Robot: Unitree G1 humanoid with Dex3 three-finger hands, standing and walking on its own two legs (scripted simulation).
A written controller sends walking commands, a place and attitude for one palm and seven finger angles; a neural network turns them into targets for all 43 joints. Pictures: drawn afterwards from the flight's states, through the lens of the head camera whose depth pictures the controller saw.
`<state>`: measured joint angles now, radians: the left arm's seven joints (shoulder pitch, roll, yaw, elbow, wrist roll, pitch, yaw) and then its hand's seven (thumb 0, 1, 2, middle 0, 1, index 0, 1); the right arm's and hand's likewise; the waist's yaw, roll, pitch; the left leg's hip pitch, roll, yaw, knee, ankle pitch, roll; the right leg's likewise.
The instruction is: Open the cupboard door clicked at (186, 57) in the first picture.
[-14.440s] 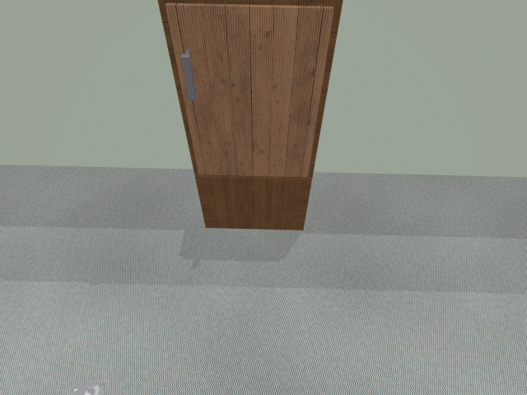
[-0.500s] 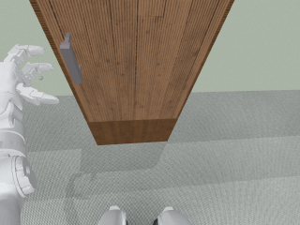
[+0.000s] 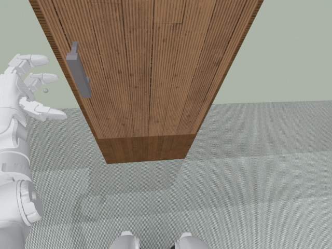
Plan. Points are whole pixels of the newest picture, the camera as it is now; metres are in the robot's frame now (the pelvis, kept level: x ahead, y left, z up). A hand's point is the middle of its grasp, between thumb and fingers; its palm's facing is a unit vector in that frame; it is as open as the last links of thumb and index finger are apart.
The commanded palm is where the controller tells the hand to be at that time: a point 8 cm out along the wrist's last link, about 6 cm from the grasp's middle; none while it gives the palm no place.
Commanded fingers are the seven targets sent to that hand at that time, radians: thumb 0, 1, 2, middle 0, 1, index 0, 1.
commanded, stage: move the hooked fingers beside the handle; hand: left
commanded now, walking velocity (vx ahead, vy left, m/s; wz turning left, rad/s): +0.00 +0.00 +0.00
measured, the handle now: (81, 71) +0.52 +0.19 +0.08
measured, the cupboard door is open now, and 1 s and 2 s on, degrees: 0 0 0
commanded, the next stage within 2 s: slide the fingers in behind the handle in 0.40 s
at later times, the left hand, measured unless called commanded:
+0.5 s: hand (48, 91) +0.45 +0.25 +0.08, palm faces +0.05 -1.00 +0.00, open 14.0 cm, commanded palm +0.43 +0.29 +0.08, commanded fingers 0.00 -0.50 0.30 -0.30 -1.20 -0.30 -1.20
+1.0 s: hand (61, 92) +0.45 +0.22 +0.08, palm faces +0.06 -1.00 +0.01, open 14.0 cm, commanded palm +0.43 +0.26 +0.08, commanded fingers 0.00 -0.50 0.30 -0.30 -1.20 -0.30 -1.20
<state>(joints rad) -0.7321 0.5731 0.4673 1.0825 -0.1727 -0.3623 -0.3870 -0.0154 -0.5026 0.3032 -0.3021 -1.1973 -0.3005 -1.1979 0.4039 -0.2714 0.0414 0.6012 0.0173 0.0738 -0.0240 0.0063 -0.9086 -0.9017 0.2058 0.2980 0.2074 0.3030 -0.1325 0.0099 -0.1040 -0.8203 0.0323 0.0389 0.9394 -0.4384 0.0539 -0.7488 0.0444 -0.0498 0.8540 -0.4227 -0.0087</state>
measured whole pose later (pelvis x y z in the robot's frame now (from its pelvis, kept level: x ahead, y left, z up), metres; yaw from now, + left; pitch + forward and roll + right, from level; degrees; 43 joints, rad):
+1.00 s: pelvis -0.01 -0.01 +0.00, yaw +0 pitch +17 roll -3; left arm -0.73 0.50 0.41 1.06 -0.17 -0.37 -0.32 -0.02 -0.50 0.30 -0.30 -1.20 -0.30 -1.20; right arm 0.39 -0.27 0.04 0.60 0.02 0.07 -0.02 0.01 -0.91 -0.90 0.21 0.30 0.21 0.30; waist -0.13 0.01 -0.11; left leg -0.81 0.03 0.03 0.94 -0.43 0.04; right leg -0.74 0.05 -0.05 0.87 -0.43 -0.02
